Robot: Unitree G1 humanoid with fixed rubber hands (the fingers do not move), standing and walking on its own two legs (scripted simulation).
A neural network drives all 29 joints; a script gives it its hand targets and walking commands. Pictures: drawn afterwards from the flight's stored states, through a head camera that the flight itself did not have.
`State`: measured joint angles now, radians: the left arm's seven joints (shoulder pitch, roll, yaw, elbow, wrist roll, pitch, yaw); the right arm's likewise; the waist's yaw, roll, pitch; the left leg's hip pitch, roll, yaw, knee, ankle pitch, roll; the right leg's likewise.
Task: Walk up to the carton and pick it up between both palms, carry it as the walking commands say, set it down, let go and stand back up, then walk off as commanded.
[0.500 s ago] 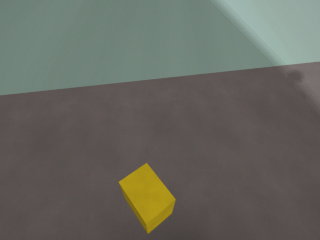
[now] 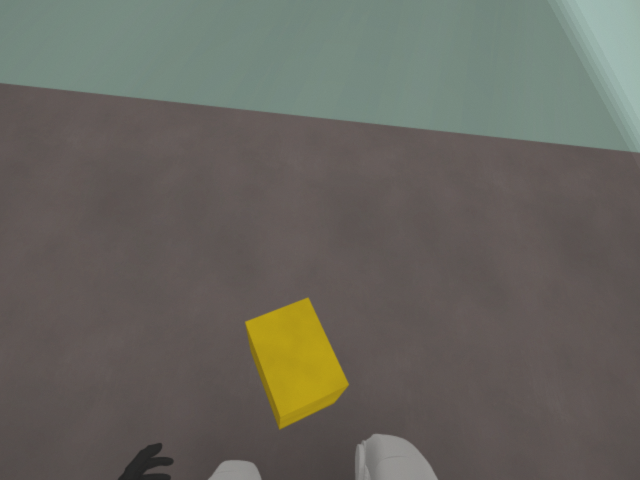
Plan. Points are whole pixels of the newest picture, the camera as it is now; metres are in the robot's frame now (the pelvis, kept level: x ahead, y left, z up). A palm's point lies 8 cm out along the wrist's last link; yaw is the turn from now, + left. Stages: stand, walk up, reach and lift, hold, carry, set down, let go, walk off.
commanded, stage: walk up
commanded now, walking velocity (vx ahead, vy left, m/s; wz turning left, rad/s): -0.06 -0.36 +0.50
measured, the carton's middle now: (293, 366) +0.38 +0.02 -0.64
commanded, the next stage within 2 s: none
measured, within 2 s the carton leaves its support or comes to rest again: neither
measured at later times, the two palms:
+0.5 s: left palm out of the picture +0.07 +0.13 -0.11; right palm (583, 464) +0.13 -0.38 -0.13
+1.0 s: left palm out of the picture -0.01 +0.11 -0.13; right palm out of the picture +0.11 -0.40 -0.13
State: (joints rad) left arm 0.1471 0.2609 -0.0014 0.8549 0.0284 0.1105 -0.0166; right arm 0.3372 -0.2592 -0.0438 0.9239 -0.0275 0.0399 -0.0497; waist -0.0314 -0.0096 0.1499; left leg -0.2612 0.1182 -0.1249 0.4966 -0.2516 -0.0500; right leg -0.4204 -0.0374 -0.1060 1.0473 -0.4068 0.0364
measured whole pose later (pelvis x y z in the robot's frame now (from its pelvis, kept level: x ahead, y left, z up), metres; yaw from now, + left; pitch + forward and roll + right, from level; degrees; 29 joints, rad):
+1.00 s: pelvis -0.03 -0.15 -0.01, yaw +21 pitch +4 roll +0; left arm 0.19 0.24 0.00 0.82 0.03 0.01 -0.01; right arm 0.30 -0.26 -0.06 0.85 -0.03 0.02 -0.01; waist -0.02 -0.02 -0.01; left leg -0.38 -0.02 -0.04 0.57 -0.28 0.02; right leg -0.24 -0.09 -0.15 0.51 -0.31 0.02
